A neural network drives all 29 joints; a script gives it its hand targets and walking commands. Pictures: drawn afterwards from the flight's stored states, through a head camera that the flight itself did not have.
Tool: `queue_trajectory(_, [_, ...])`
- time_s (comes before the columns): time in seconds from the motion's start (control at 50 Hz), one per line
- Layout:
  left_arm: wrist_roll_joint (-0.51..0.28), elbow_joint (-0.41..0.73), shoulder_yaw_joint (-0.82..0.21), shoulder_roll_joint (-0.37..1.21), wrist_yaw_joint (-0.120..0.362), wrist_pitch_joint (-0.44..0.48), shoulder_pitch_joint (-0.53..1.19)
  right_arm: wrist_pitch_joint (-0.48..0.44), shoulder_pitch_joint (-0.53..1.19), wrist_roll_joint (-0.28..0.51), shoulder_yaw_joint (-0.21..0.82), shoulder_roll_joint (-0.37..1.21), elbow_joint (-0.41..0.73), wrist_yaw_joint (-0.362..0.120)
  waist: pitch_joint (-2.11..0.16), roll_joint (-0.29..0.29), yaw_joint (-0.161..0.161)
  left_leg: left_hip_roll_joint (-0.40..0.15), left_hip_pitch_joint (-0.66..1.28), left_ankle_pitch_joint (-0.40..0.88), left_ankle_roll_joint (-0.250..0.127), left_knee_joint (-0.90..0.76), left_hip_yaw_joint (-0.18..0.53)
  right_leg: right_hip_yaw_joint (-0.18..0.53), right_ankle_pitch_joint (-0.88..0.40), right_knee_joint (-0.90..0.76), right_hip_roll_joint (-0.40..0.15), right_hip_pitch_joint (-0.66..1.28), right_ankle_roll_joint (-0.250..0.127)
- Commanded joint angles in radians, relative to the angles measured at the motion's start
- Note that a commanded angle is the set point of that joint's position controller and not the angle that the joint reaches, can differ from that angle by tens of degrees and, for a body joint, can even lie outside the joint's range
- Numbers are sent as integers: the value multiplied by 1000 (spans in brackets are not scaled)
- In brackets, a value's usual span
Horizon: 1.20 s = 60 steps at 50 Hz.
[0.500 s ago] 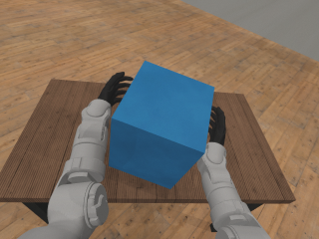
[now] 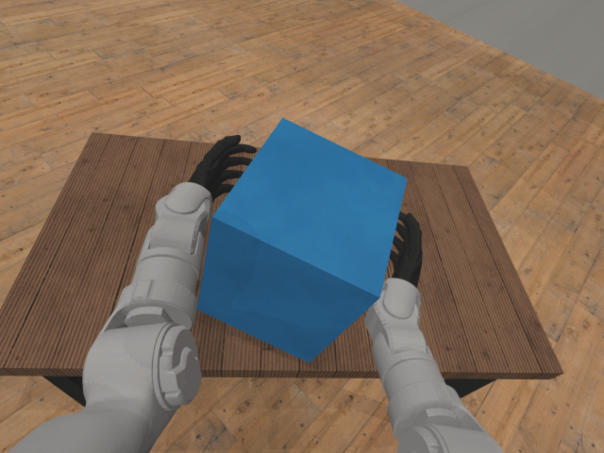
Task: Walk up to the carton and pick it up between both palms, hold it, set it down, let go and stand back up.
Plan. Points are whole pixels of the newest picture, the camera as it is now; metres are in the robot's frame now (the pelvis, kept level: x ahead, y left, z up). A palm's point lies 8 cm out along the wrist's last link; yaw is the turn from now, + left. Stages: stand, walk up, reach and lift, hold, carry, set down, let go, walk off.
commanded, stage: set down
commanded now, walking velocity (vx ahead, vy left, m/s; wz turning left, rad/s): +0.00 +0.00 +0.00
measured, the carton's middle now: (296, 247) +0.41 +0.01 +0.02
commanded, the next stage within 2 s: none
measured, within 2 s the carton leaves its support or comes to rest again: rests again in 1.42 s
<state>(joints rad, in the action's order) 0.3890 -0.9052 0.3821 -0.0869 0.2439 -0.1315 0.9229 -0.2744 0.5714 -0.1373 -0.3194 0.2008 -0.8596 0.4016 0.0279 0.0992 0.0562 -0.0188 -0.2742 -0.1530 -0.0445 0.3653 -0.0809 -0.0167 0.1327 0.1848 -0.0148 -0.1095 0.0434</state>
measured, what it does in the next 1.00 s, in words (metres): stands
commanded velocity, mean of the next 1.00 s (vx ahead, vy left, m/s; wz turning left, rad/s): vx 0.00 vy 0.00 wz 0.00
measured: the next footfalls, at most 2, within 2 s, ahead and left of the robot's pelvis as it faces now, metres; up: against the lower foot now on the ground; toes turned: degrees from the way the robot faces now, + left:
none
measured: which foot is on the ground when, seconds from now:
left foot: down 0.00-1.00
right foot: down 0.00-1.00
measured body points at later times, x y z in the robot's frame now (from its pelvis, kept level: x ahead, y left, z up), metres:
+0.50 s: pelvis +0.00 +0.00 +0.00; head +0.05 +0.06 +0.44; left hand +0.46 +0.14 +0.09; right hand +0.37 -0.14 +0.05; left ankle +0.02 +0.08 -0.75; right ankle -0.03 -0.15 -0.75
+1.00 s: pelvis -0.01 +0.00 +0.00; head +0.05 +0.07 +0.44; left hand +0.46 +0.15 +0.08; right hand +0.36 -0.13 +0.04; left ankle +0.02 +0.08 -0.75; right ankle -0.03 -0.15 -0.75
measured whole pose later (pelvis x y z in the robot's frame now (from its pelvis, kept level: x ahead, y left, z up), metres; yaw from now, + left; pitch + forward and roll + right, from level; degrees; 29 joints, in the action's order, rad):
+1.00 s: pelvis -0.01 +0.00 +0.00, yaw +1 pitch +8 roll -3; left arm 0.52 -1.08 0.48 -0.11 0.24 0.00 1.00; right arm -0.46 0.66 -0.35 -0.59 0.25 -1.03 0.38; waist -0.02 0.10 0.06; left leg -0.02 -0.40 -0.15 -0.05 0.42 -0.06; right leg -0.04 0.14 0.24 -0.01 -0.23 0.04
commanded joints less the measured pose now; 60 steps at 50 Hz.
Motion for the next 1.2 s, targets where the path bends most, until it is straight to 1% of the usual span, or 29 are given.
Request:
queue_trajectory(0.0, [-10,-62,-182,484,52,19,366,-93,620,-88,309,456,162,-88,-448,-148,11,-25,290,290,34,28,-29,-82,-274,28,34,5,-15])
queue_trajectory(0.04, [-11,-68,-183,485,51,25,370,-99,624,-93,302,458,157,-86,-464,-156,10,-27,289,304,39,36,-27,-83,-279,32,37,-6,-18])
queue_trajectory(0.1, [-11,-71,-190,503,45,34,364,-116,631,-97,300,459,150,-87,-507,-181,4,-34,319,379,56,60,-20,-88,-290,36,46,-39,-30])
queue_trajectory(0.16, [-5,-83,-187,509,43,40,353,-127,623,-106,291,460,132,-88,-519,-189,2,-37,333,421,63,76,-15,-90,-289,36,51,-60,-34])
queue_trajectory(0.22, [5,-101,-175,502,43,41,346,-129,608,-117,273,456,111,-88,-486,-180,4,-37,316,394,59,72,-16,-90,-270,32,51,-66,-31])
queue_trajectory(0.4, [38,-153,-124,467,41,51,349,-129,579,-168,208,459,64,-89,-417,-151,1,-26,222,224,33,35,-35,-85,-204,33,37,-51,-14])
queue_trajectory(0.48, [55,-168,-101,454,40,58,345,-132,561,-195,175,459,39,-90,-398,-149,-2,-24,199,187,29,26,-41,-87,-181,35,37,-53,-10])
queue_trajectory(0.6, [75,-169,-82,446,38,70,339,-140,528,-229,131,453,-5,-95,-372,-157,-1,-26,198,191,35,25,-42,-98,-144,34,44,-82,-10])
queue_trajectory(0.74, [88,-156,-83,447,34,90,345,-151,494,-259,83,447,-68,-100,-357,-177,12,-33,213,212,51,31,-35,-114,-93,31,54,-141,-17])
queue_trajectory(0.76, [83,-115,-76,424,31,124,431,-170,513,-266,72,488,-76,-97,-437,-166,17,-29,200,237,43,46,-31,-106,-133,50,46,-92,-7])
queue_trajectory(0.78, [97,-139,-77,439,27,140,428,-184,511,-279,63,497,-125,-99,-426,-185,21,-30,211,280,54,54,-27,-106,-171,58,44,-89,-11])
queue_trajectory(0.8, [116,-167,-63,437,26,147,407,-189,491,-284,53,498,-166,-102,-406,-193,17,-31,221,290,57,56,-27,-105,-156,55,45,-93,-14])
queue_trajectory(0.82, [129,-180,-49,438,25,151,389,-193,484,-288,43,502,-182,-106,-381,-187,14,-32,221,289,54,54,-26,-103,-138,49,46,-100,-18])
queue_trajectory(0.84, [135,-174,-50,441,22,154,399,-201,492,-293,21,491,-189,-108,-391,-205,16,-33,218,278,58,54,-19,-108,-122,48,47,-124,-20])
queue_trajectory(0.88, [128,-203,-55,447,12,164,401,-210,518,-301,-10,474,-195,-117,-381,-208,15,-40,215,270,64,48,-8,-111,-94,46,51,-148,-22])
queue_trajectory(0.9, [131,-206,-41,437,9,171,399,-210,509,-304,-10,474,-194,-120,-393,-202,5,-36,210,253,58,42,-13,-108,-85,40,48,-138,-21])
queue_trajectory(0.92, [138,-202,-41,444,5,173,393,-213,505,-307,-18,474,-209,-123,-381,-207,9,-37,209,258,61,43,-10,-111,-96,45,49,-142,-23])
queue_trajectory(0.94, [149,-212,-31,435,1,175,397,-214,503,-313,-23,473,-218,-125,-377,-212,3,-33,202,250,59,42,-15,-107,-91,43,46,-143,-25])
queue_trajectory(0.98, [159,-241,-5,419,2,175,383,-205,492,-327,-41,470,-231,-126,-343,-183,11,-30,177,212,48,31,-18,-102,-88,42,43,-118,-20])
queue_trajectory(1.02, [161,-247,20,395,5,172,364,-196,477,-330,-45,457,-219,-124,-328,-154,5,-26,144,168,35,12,-23,-94,-95,45,39,-83,-10])
queue_trajectory(1.04, [161,-263,20,397,5,170,370,-191,475,-332,-57,463,-240,-124,-296,-156,12,-30,135,143,35,2,-19,-97,-76,43,38,-88,-9])
queue_trajectory(1.08, [164,-250,28,404,4,174,362,-195,473,-338,-65,459,-232,-127,-317,-158,3,-30,139,155,35,5,-24,-99,-73,45,41,-98,-13])
queue_trajectory(1.1, [167,-245,28,398,2,179,374,-201,480,-350,-73,454,-227,-126,-325,-157,10,-28,140,172,37,13,-24,-100,-88,48,42,-100,-11])
queue_trajectory(1.12, [168,-249,32,399,4,185,374,-202,473,-357,-69,475,-228,-126,-339,-147,10,-25,138,174,35,19,-29,-95,-98,49,38,-94,-9])
queue_trajectory(1.14, [161,-251,29,403,4,194,382,-205,482,-362,-68,481,-216,-129,-364,-144,8,-22,130,172,34,16,-29,-95,-103,50,39,-84,-9])
queue_trajectory(1.16, [171,-264,33,399,2,192,370,-203,466,-358,-69,475,-239,-131,-354,-154,8,-22,129,163,36,15,-27,-95,-97,51,38,-89,-15])
queue_trajectory(1.18, [172,-274,44,385,2,190,353,-199,459,-358,-72,468,-239,-132,-333,-142,2,-23,117,150,30,12,-28,-93,-89,51,40,-81,-14])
